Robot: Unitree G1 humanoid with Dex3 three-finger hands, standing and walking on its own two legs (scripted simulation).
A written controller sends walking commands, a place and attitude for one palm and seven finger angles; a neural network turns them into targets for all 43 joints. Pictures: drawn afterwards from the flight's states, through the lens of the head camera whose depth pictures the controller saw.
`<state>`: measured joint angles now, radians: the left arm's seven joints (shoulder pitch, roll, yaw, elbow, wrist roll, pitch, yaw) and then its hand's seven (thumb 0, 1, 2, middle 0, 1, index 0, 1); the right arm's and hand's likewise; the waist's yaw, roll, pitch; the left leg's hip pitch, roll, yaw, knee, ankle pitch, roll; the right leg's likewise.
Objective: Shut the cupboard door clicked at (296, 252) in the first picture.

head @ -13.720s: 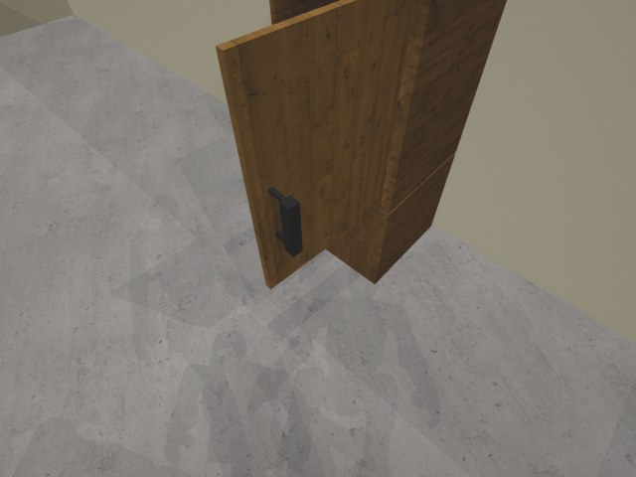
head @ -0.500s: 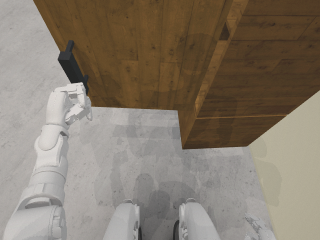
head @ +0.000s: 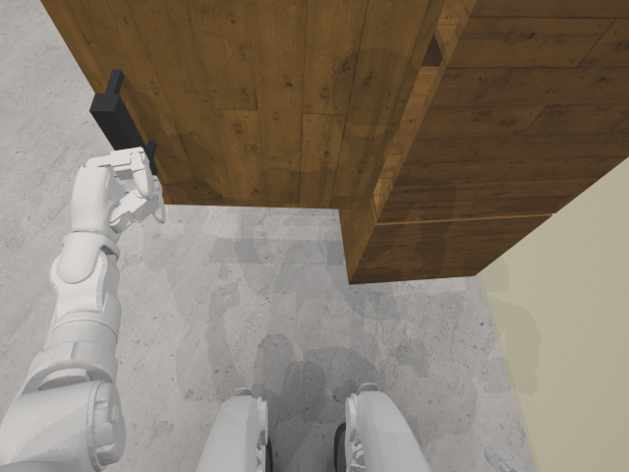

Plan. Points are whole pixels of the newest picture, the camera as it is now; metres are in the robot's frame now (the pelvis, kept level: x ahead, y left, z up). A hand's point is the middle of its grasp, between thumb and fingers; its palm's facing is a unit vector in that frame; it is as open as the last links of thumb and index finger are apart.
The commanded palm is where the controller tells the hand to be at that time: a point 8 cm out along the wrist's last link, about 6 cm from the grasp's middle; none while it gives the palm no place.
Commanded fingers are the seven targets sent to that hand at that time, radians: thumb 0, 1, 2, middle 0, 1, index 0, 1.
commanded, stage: push the door shut along its arc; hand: left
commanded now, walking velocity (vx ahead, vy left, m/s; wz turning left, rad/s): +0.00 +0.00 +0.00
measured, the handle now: (132, 130) +0.55 +0.24 +0.03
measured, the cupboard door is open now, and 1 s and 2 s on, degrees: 85 74 68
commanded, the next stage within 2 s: pull the fist back off the door in 1.44 s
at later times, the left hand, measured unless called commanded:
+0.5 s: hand (161, 167) +0.48 +0.19 +0.03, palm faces -0.13 -0.99 -0.04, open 3.1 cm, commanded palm +0.48 +0.22 +0.03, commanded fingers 0.00 0.90 0.90 -1.30 -1.50 -1.30 -1.50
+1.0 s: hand (184, 131) +0.54 +0.17 +0.04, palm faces -0.25 -0.97 -0.03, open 3.1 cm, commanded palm +0.56 +0.19 +0.03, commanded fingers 0.00 0.90 0.90 -1.30 -1.50 -1.30 -1.50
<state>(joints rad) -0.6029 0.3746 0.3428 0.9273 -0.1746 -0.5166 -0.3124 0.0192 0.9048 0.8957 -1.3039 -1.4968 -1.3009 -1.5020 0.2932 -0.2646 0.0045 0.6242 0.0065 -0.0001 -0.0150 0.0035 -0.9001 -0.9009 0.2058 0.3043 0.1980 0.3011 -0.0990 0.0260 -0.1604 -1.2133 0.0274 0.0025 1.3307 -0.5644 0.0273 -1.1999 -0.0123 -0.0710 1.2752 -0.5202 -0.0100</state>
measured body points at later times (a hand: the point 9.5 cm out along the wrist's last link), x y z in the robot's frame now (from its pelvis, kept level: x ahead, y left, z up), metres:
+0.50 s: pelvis -0.01 +0.00 -0.01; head +0.15 +0.02 +0.41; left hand +0.48 +0.25 +0.04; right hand +0.05 -0.27 -0.13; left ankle +0.03 +0.10 -0.61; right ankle +0.04 -0.12 -0.61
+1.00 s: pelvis -0.01 +0.01 -0.03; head +0.17 +0.04 +0.38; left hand +0.55 +0.22 +0.04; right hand -0.01 -0.27 -0.13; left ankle +0.03 +0.10 -0.61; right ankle +0.04 -0.12 -0.61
